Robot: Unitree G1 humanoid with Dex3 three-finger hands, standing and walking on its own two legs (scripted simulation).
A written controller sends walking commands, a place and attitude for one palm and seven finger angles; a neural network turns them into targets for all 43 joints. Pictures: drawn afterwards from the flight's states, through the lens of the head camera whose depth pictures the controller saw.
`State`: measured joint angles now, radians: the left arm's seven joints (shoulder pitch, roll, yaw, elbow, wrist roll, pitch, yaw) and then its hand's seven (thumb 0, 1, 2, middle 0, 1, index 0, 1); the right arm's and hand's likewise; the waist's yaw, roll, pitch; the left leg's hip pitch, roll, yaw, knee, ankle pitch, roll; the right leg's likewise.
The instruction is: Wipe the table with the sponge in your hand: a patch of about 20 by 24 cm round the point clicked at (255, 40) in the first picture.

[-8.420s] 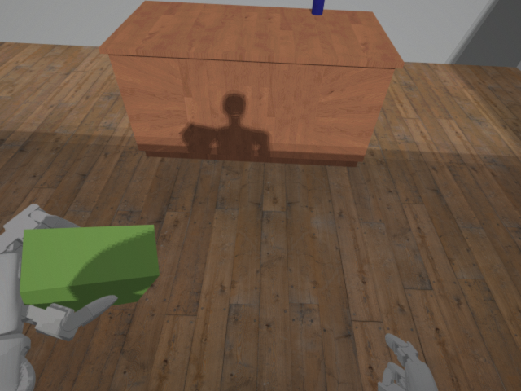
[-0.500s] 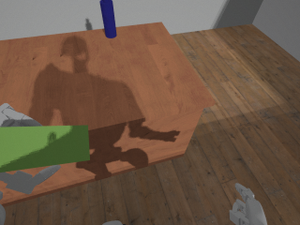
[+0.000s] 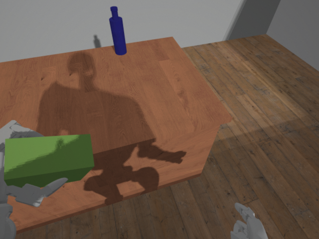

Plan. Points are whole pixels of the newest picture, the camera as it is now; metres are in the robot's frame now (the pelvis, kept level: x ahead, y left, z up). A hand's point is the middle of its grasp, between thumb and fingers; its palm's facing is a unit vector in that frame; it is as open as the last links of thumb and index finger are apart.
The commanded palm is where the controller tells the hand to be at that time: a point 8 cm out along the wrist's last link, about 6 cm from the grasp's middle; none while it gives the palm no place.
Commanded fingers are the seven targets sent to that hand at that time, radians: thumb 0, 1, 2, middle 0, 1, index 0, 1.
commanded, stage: come to a stop and stand still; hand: left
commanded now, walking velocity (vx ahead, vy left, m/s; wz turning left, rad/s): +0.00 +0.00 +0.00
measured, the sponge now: (62, 162) +0.23 +0.20 +0.14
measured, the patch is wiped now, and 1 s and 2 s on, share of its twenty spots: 0.00 0.00 0.00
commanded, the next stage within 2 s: look again from close up in 0.64 s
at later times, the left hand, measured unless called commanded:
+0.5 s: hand (21, 182) +0.19 +0.25 +0.15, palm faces +0.38 -0.85 -0.36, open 10.2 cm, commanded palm +0.13 +0.29 +0.18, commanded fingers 0.00 0.10 1.30 -1.20 -1.60 -1.20 -1.60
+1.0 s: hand (20, 155) +0.25 +0.29 +0.14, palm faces +0.27 -0.87 -0.40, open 10.2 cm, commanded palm +0.18 +0.32 +0.18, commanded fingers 0.00 0.10 1.30 -1.20 -1.60 -1.20 -1.60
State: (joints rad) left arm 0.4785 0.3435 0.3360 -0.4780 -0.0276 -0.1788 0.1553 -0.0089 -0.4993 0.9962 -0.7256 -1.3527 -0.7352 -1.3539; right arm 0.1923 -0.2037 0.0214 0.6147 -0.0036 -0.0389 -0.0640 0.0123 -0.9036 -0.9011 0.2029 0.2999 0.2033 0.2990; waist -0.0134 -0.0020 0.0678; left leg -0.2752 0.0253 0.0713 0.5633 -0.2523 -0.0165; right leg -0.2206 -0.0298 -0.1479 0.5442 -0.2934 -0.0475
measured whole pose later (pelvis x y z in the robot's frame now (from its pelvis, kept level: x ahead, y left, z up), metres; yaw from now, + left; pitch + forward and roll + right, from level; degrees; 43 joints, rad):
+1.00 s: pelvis +0.00 +0.05 +0.01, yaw -4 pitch +1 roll -1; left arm 0.44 0.39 0.37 -0.46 -0.02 -0.19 0.10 -0.01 -0.50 1.00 -0.73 -1.35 -0.74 -1.35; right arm 0.22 -0.21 0.03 0.58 -0.02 -0.16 -0.05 0.01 -0.90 -0.90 0.20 0.30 0.20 0.30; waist 0.00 -0.07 0.07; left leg -0.28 -0.04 0.05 0.47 -0.21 0.08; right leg -0.24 -0.01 -0.01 0.44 -0.21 0.02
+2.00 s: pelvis +0.03 +0.10 -0.01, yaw -4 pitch -2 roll -1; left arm 0.44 0.36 0.37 -0.47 -0.05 -0.19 0.14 -0.01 -0.50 1.00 -0.72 -1.36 -0.73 -1.36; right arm 0.20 -0.22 -0.01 0.59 -0.02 -0.08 -0.03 0.01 -0.90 -0.90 0.20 0.30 0.20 0.30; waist 0.00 0.02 0.06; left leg -0.23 -0.11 0.09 0.57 -0.30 0.12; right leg -0.27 -0.04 -0.09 0.64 -0.39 -0.01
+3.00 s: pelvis +0.11 +0.20 +0.00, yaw -5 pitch -2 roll -1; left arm 0.47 0.34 0.35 -0.49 -0.05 -0.15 0.12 -0.01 -0.50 1.01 -0.72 -1.36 -0.73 -1.36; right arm 0.17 -0.22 0.00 0.63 0.00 -0.07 -0.06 0.01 -0.90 -0.90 0.20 0.30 0.20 0.30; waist 0.00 -0.01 0.05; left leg -0.21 0.00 0.03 0.53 -0.28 0.02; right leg -0.21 0.02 -0.07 0.50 -0.25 -0.03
